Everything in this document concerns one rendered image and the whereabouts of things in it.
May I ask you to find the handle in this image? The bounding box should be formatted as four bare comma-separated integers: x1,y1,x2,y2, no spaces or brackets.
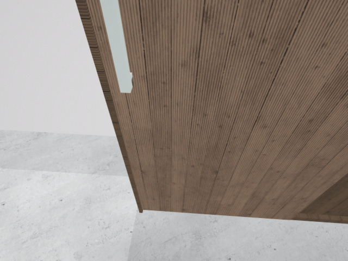
100,0,133,93

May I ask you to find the wardrobe door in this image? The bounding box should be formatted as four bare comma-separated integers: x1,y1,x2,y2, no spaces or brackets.
299,173,348,216
86,0,348,220

